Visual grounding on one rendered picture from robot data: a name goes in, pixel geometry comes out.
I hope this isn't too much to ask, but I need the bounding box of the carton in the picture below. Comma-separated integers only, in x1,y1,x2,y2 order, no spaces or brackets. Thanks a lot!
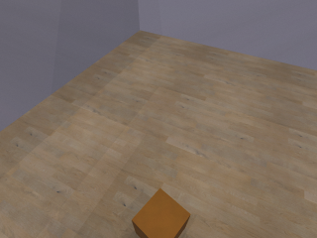
132,188,191,238

